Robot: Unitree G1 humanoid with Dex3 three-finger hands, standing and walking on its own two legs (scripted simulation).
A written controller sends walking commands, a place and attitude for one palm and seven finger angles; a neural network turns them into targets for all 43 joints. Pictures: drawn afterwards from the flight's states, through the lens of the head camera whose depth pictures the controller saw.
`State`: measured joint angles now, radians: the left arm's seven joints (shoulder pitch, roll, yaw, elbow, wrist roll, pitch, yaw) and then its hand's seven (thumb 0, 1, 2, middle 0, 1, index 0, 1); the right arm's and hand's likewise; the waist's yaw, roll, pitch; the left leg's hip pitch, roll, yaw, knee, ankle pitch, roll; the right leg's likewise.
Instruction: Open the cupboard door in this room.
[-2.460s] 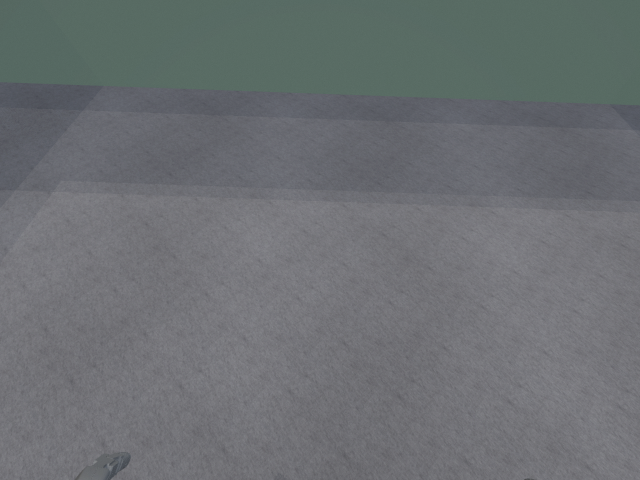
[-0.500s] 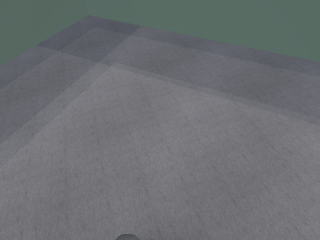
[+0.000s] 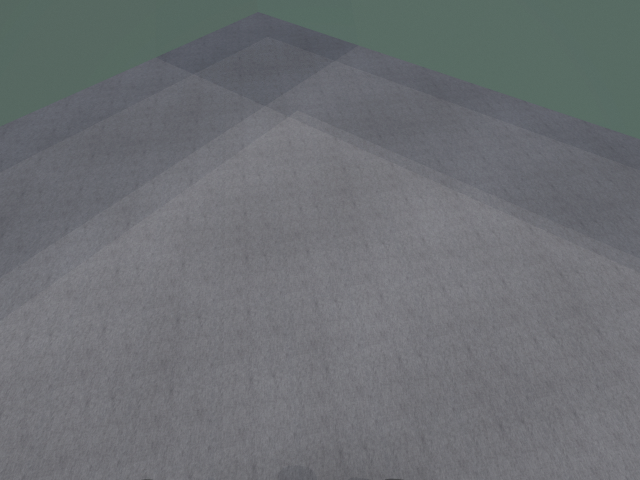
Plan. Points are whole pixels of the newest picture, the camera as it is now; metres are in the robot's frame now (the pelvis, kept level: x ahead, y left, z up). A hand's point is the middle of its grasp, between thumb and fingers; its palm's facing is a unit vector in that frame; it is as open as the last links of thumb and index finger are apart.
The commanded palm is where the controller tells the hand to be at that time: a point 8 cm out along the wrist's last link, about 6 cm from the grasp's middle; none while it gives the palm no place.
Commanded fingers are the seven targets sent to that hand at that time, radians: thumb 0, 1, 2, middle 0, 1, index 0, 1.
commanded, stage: turn or walk to find it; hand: left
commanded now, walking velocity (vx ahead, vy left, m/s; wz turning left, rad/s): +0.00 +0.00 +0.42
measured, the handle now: out of the picture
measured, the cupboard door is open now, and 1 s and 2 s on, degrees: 0 0 0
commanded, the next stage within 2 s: none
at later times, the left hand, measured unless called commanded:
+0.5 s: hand out of the picture -0.04 +0.18 -0.17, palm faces +0.28 -0.93 -0.22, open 7.4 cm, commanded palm none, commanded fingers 0.00 0.90 0.90 -0.20 -0.30 -0.20 -0.30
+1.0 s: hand out of the picture -0.06 +0.23 -0.16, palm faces +0.43 -0.86 -0.26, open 7.4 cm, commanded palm none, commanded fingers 0.00 0.90 0.90 -0.20 -0.30 -0.20 -0.30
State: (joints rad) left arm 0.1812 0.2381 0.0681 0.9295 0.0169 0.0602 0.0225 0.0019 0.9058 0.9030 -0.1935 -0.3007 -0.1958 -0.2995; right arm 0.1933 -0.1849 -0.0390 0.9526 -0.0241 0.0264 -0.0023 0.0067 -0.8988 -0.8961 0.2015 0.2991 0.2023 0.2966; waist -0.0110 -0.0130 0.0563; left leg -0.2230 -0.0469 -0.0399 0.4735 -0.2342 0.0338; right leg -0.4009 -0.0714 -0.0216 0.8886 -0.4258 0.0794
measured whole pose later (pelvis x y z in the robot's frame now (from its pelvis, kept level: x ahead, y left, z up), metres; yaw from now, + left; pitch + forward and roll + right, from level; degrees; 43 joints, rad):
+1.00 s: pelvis -0.06 +0.00 +0.00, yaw +25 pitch +0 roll +0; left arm 0.16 0.22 0.06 0.93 0.01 0.05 0.02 0.00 0.91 0.90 -0.19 -0.30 -0.20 -0.30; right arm 0.22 -0.19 -0.05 0.97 -0.03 0.03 0.00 0.01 -0.90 -0.90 0.20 0.30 0.20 0.30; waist -0.03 0.00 0.05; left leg -0.26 -0.06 -0.05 0.47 -0.21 0.05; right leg -0.34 -0.05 -0.02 0.77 -0.43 0.07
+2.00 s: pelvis -0.11 -0.02 +0.00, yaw +50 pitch +0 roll +1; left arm 0.12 0.21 0.06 0.91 0.01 0.05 0.02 0.00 0.91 0.90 -0.19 -0.30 -0.20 -0.30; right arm 0.24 -0.20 -0.05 0.97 -0.03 0.04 0.00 0.01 -0.90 -0.90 0.20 0.30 0.20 0.30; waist -0.05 0.01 0.05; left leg -0.27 -0.07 -0.07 0.47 -0.19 0.03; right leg -0.33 -0.04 -0.02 0.74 -0.42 0.07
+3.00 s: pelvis -0.16 -0.08 +0.00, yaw +75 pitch +0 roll +0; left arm 0.14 0.22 0.06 0.94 0.01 0.06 0.02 0.00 0.91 0.90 -0.19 -0.30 -0.20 -0.30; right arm 0.23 -0.19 -0.04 0.97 -0.03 0.03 -0.01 0.01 -0.90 -0.90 0.20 0.30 0.20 0.30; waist -0.03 0.00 0.05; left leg -0.24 -0.07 -0.06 0.46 -0.21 0.04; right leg -0.37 -0.06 -0.01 0.84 -0.44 0.08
